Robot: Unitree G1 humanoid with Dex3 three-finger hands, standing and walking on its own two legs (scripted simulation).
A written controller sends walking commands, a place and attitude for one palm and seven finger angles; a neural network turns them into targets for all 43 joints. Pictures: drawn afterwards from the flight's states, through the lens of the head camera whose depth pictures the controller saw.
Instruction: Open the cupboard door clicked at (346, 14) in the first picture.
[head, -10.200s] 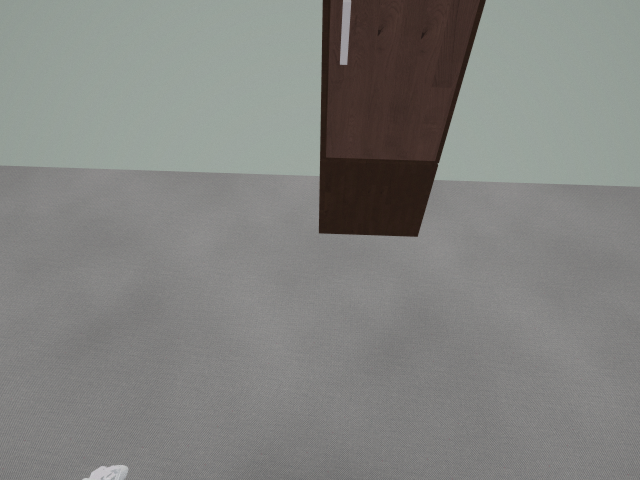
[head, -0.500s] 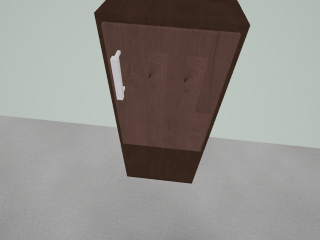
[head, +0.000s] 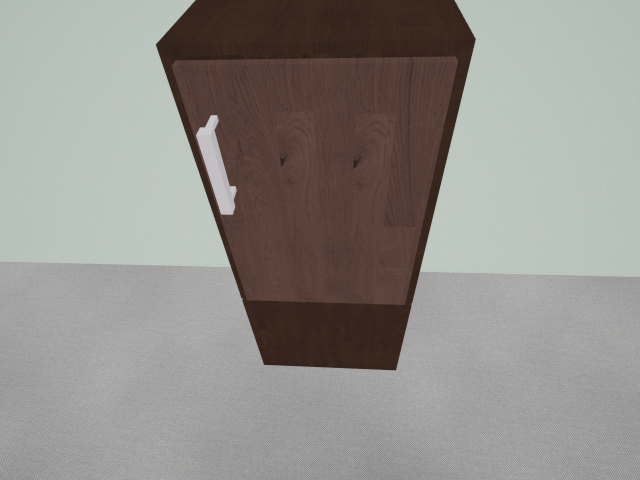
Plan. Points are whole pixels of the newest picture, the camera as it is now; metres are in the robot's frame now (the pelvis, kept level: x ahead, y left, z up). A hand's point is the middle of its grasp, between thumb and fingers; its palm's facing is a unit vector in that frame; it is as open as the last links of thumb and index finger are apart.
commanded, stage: look again from close up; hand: left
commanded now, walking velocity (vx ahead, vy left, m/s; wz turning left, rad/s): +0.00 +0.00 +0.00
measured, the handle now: (220, 166) +0.56 +0.20 +0.10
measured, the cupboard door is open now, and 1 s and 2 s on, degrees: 0 0 0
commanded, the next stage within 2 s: raise the hand with hooked fingers in 0.24 s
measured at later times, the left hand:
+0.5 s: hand (203, 451) +0.17 +0.16 -0.04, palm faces +0.26 -0.96 -0.10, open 7.5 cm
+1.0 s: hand (159, 438) +0.17 +0.20 +0.00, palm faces -0.02 -1.00 -0.05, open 10.0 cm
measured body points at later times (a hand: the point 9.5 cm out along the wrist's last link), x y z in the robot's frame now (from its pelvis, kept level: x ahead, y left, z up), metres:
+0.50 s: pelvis -0.01 -0.03 -0.01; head +0.00 -0.05 +0.44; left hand +0.15 +0.21 -0.03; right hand +0.08 -0.28 -0.13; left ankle -0.06 +0.12 -0.73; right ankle +0.02 -0.13 -0.73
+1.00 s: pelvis -0.05 +0.00 -0.06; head -0.01 +0.01 +0.39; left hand +0.17 +0.26 +0.01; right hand +0.14 -0.21 -0.13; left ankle -0.06 +0.12 -0.73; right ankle +0.02 -0.13 -0.73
